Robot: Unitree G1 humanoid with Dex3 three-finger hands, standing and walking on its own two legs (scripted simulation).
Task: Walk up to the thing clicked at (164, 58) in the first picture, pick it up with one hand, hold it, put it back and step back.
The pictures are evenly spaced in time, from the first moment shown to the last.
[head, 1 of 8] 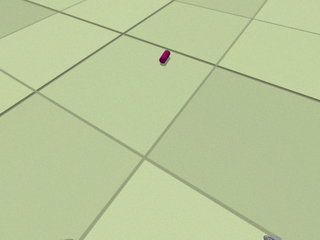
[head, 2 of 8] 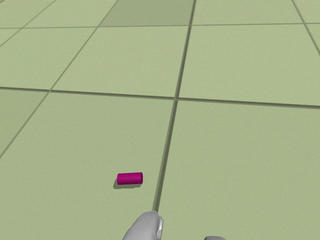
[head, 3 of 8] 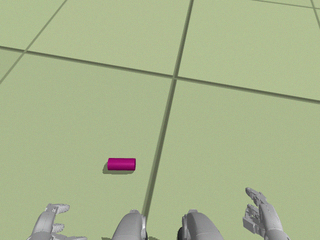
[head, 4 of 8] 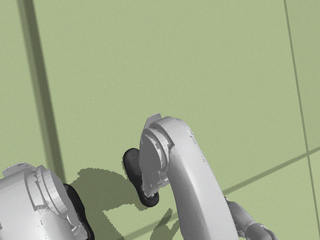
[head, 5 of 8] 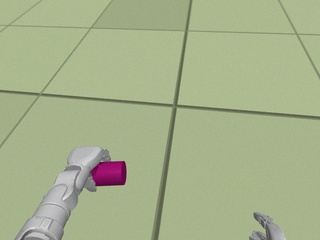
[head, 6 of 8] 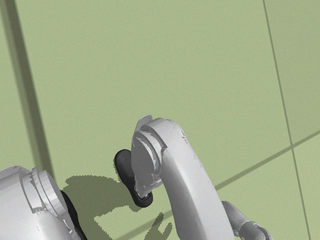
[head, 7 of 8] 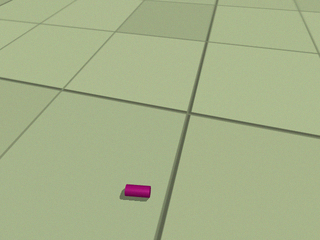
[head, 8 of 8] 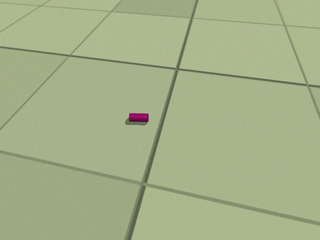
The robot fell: no
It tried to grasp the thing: yes
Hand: left
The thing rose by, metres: 0.67
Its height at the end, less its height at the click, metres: +0.00
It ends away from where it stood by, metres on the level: 0.01
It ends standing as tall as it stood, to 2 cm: yes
